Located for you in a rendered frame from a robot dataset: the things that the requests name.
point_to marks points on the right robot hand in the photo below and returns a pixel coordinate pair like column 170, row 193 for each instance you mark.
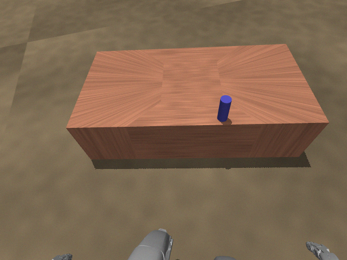
column 321, row 251

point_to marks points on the can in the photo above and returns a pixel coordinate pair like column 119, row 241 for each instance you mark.
column 224, row 108

